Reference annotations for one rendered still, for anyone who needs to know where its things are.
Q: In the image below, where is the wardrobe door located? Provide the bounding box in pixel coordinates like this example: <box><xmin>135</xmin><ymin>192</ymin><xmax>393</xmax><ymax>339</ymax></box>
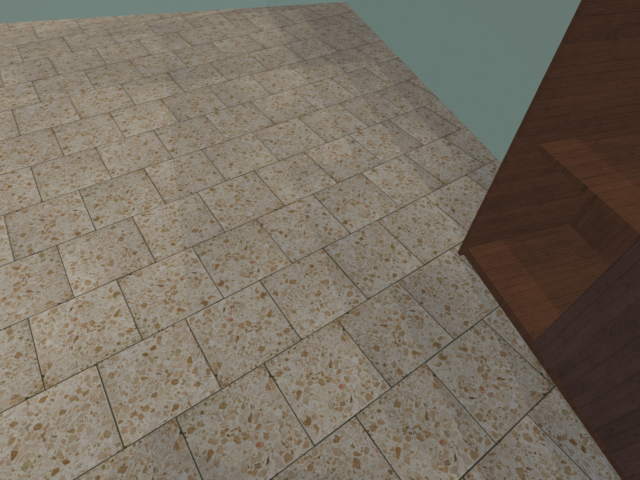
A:
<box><xmin>532</xmin><ymin>237</ymin><xmax>640</xmax><ymax>480</ymax></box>

